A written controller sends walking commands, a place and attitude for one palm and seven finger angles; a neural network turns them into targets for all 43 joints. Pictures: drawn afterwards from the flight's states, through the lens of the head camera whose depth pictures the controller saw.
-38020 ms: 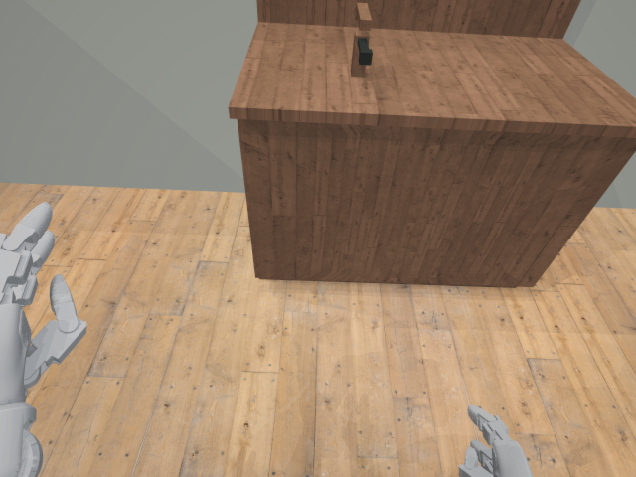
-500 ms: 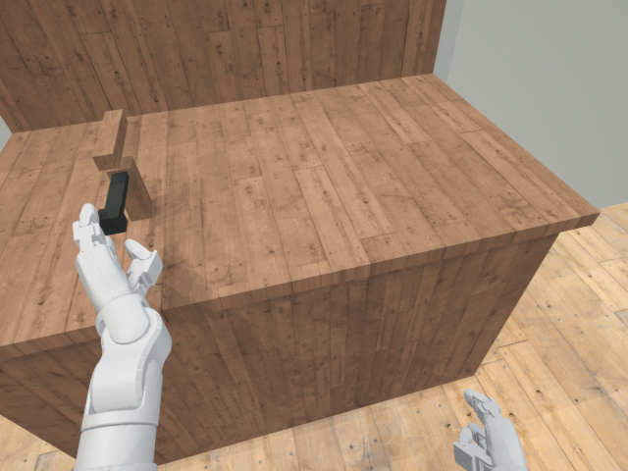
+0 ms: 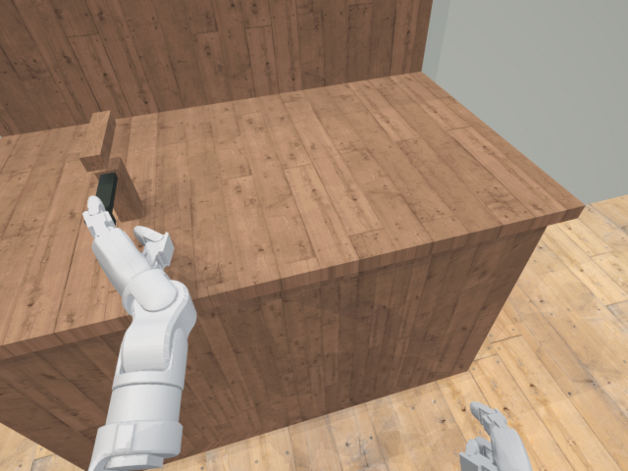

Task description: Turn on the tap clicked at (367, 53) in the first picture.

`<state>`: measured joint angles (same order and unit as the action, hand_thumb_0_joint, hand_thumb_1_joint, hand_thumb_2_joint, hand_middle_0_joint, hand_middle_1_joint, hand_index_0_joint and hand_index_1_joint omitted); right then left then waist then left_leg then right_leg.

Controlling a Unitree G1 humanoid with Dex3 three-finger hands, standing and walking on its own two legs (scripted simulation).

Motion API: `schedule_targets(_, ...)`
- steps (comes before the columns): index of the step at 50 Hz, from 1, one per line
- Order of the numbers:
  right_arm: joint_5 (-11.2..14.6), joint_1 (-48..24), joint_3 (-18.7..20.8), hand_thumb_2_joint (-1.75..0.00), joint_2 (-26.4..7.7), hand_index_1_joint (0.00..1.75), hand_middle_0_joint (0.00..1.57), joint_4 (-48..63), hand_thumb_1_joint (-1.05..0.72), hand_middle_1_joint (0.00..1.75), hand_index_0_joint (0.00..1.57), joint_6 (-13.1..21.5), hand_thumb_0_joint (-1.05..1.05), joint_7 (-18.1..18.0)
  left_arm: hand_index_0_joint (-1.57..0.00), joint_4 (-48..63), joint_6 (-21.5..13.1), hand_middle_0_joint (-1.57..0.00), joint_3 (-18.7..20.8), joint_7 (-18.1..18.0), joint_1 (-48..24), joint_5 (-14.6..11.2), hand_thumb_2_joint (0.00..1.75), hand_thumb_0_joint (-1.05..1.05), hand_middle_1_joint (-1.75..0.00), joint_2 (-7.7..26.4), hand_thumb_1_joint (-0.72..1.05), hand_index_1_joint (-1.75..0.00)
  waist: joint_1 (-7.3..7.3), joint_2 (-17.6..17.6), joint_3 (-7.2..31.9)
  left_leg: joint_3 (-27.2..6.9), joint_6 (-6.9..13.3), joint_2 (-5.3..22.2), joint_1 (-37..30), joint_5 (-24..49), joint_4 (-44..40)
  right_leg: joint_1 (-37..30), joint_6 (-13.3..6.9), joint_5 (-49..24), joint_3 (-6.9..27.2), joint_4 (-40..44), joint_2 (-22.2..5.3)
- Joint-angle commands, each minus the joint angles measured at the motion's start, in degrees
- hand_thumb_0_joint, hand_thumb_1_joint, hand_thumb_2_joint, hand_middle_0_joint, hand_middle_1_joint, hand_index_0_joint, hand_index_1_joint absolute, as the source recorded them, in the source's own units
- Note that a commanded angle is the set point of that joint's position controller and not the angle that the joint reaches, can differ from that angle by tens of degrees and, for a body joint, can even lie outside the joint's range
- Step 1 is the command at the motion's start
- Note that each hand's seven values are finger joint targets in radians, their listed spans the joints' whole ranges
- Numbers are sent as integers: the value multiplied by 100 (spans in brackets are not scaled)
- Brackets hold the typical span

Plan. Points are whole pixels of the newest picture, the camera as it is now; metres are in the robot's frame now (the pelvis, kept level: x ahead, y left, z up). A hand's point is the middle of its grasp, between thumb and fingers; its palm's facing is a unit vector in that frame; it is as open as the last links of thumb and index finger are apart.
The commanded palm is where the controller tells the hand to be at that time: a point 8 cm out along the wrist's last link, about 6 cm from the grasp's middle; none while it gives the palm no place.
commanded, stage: push the lever round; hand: left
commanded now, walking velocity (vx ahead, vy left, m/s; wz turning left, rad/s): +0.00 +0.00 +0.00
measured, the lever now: (100, 221) +0.39 +0.33 +0.13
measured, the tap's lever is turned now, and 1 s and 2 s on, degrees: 0 0 0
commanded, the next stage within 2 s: lift the hand up off the lever in 1.10 s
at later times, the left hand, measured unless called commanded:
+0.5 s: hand (191, 228) +0.38 +0.20 +0.13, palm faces +0.81 -0.58 -0.09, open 7.8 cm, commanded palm +0.33 +0.23 +0.13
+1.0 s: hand (203, 213) +0.42 +0.20 +0.13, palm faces +0.82 -0.55 -0.14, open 7.8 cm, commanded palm +0.37 +0.22 +0.13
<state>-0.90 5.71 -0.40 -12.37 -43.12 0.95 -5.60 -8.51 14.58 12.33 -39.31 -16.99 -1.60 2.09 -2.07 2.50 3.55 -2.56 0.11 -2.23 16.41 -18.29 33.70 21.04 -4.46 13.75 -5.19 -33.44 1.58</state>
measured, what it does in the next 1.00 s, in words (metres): stands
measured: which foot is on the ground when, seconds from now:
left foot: down 0.00-1.00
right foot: down 0.00-1.00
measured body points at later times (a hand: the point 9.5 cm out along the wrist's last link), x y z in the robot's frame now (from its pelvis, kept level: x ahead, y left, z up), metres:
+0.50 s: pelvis +0.00 -0.01 +0.00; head +0.00 -0.03 +0.45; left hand +0.34 +0.23 +0.14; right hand +0.18 -0.24 -0.12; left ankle -0.01 +0.12 -0.73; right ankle +0.04 -0.07 -0.73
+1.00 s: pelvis +0.00 -0.01 -0.01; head +0.02 -0.03 +0.44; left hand +0.37 +0.22 +0.14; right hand +0.16 -0.25 -0.13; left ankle -0.01 +0.12 -0.73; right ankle +0.04 -0.07 -0.73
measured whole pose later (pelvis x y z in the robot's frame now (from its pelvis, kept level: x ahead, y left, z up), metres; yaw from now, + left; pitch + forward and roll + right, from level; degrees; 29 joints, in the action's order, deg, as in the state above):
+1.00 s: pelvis +0.00 -0.01 -0.01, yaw +0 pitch +6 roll +1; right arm -2.4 7.2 1.3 -12.2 -46.3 1.1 -2.4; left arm -30.1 14.9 18.0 -51.1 -36.7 3.6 0.4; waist -0.2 2.1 5.6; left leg -2.8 -0.6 -1.7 23.2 -19.1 36.1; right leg 27.8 -5.2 14.5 -5.6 -35.7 2.0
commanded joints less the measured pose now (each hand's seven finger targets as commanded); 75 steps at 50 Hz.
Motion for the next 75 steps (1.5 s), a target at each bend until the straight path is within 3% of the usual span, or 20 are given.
schedule_targets(1, -33, -942, 168, -90, -541, 30, 20, 892, -90, 30, 20, 304, 0, -28, -15, 1077, -326, -15, -11, -172, -2062, 212, 90, 0, -15, 739, 90, -15, -35, -506, 1326, 29, 48, 51, 408, 1039, -425, -1302, 310, -637, 561, 593, -356)
schedule_targets(12, -65, -983, 190, -90, -498, 30, 20, 715, -90, 30, 20, 296, 0, 38, -15, 368, -281, -15, -5, -645, -3137, 431, 90, 0, -15, 678, 90, -15, 66, -415, 1398, 75, 77, 20, 720, 306, -322, -1057, 367, 421, 745, 797, -439)
schedule_targets(18, -108, -805, 242, -90, -502, 30, 20, 711, -90, 30, 20, 289, 0, 131, -15, 273, -292, -15, -42, -797, -3114, 510, 90, 0, -15, 491, 90, -15, 28, -365, 1877, 84, 33, 49, 544, 1037, -245, -1232, 328, -702, 554, 450, -386)
schedule_targets(21, -115, -736, 241, -90, -535, 30, 20, 675, -90, 30, 20, 268, 0, 162, -15, 98, -247, -15, 64, -874, -3261, 489, 90, 0, -15, 549, 90, -15, 77, -603, 1720, 64, 39, 56, 636, 1034, -254, -1174, 370, -766, 536, 450, -394)
schedule_targets(23, -117, -765, 249, -90, -526, 30, 20, 680, -90, 30, 20, 254, 0, 178, -15, 169, -229, -15, 53, -918, -3380, 495, 90, 0, -15, 510, 90, -15, 92, -594, 1743, 109, 48, 47, 642, 1053, -219, -1187, 387, -841, 569, 468, -411)
schedule_targets(24, -114, -770, 269, -90, -541, 30, 20, 668, -90, 30, 20, 246, 0, 174, -15, 164, -230, -15, 328, -973, -3330, 505, 90, 0, -15, 763, 90, -15, -5, -536, 1821, 83, 35, 51, 640, 1063, -245, -1247, 360, -797, 558, 451, -398)
schedule_targets(27, -129, -779, 249, -90, -498, 30, 20, 637, -90, 30, 20, 254, 0, 226, -15, 72, -201, -15, 92, -1051, -3607, 602, 90, 0, -15, 520, 90, -15, 60, -475, 1770, 121, 28, 60, 671, 1042, -218, -1116, 356, -701, 544, 436, -397)
schedule_targets(29, -135, -758, 273, -90, -541, 30, 20, 590, -90, 30, 20, 261, 0, 238, -15, -58, -195, -15, 233, -1113, -3685, 661, 90, 0, -15, 673, 90, -15, 59, -469, 1729, 94, 35, 61, 692, 993, -204, -1053, 336, -556, 531, 444, -374)
schedule_targets(42, -133, -563, 292, -90, -548, 30, 20, 481, -90, 30, 20, 295, 0, 248, -15, -766, -247, -15, 228, -1130, -4274, 680, 90, 0, -15, 638, 90, -15, 195, -569, 1652, 116, 85, 50, 860, 550, -187, -833, 391, 21, 630, 606, -402)
schedule_targets(44, -135, -528, 319, -90, -574, 30, 20, 461, -90, 30, 20, 277, 0, 236, -15, -785, -285, -15, 459, -1169, -4334, 702, 90, 0, -15, 873, 90, -15, 118, -472, 1851, 100, 70, 53, 875, 643, -190, -952, 373, -135, 634, 540, -400)
schedule_targets(47, -182, -399, 311, -90, -544, 30, 20, 404, -90, 30, 20, 297, 0, 274, -15, -897, -348, -15, 258, -1219, -4678, 789, 90, 0, -15, 678, 90, -15, 249, -403, 1921, 122, 59, 82, 800, 843, -123, -848, 373, -452, 571, 417, -383)
schedule_targets(53, -207, -179, 352, -90, -579, 30, 20, 425, -90, 30, 20, 247, 0, 308, -15, -990, -388, -15, 450, -1239, -4573, 821, 90, 0, -15, 805, 90, -15, 209, -516, 2280, 168, 38, 88, 822, 1330, -74, -1146, 400, -1401, 522, 175, -384)
schedule_targets(54, -197, -183, 378, -90, -618, 30, 20, 428, -90, 30, 20, 226, 0, 300, -15, -1019, -392, -15, 661, -1238, -4442, 821, 90, 0, -15, 1022, 90, -15, 129, -448, 2345, 151, 30, 83, 834, 1371, -76, -1200, 380, -1428, 506, 142, -368)
schedule_targets(58, -189, -74, 372, -90, -613, 30, 20, 426, -90, 30, 20, 222, 0, 336, -15, -1098, -368, -15, 452, -1212, -4569, 809, 90, 0, -15, 792, 90, -15, 259, -539, 2179, 179, 39, 95, 811, 1382, -83, -1100, 401, -1471, 494, 185, -359)
schedule_targets(62, -179, -46, 389, -90, -613, 30, 20, 438, -90, 30, 20, 237, 0, 348, -15, -911, -407, -15, 444, -1200, -4583, 807, 90, 0, -15, 789, 90, -15, 243, -526, 2266, 189, 30, 105, 704, 1503, -114, -1180, 386, -1573, 462, 187, -339)
schedule_targets(64, -179, -96, 405, -90, -633, 30, 20, 445, -90, 30, 20, 246, 0, 349, -15, -825, -407, -15, 454, -1194, -4518, 817, 90, 0, -15, 816, 90, -15, 178, -308, 2209, 175, 28, 95, 632, 1524, -140, -1141, 325, -1457, 421, 194, -296)
schedule_targets(68, -180, -147, 379, -90, -606, 30, 20, 431, -90, 30, 20, 278, 0, 354, -15, -847, -345, -15, 426, -1212, -4614, 778, 90, 0, -15, 788, 90, -15, 249, -496, 2037, 201, 55, 82, 727, 1224, -175, -1114, 392, -1150, 494, 346, -344)
schedule_targets(69, -169, -195, 393, -90, -631, 30, 20, 428, -90, 30, 20, 262, 0, 331, -15, -851, -342, -15, 600, -1211, -4559, 773, 90, 0, -15, 978, 90, -15, 162, -426, 2021, 182, 53, 74, 752, 1183, -218, -1149, 357, -1021, 492, 366, -325)
schedule_targets(73, -175, -250, 355, -90, -588, 30, 20, 414, -90, 30, 20, 289, 0, 333, -15, -936, -271, -15, 411, -1227, -4717, 784, 90, 0, -15, 783, 90, -15, 248, -562, 1933, 210, 75, 76, 752, 992, -235, -1090, 409, -789, 538, 484, -361)
schedule_targets(75, -157, -269, 366, -90, -584, 30, 20, 430, -90, 30, 20, 281, 0, 322, -15, -887, -264, -15, 496, -1222, -4669, 800, 90, 0, -15, 884, 90, -15, 171, -476, 2041, 213, 69, 78, 719, 1031, -278, -1170, 379, -776, 527, 464, -352)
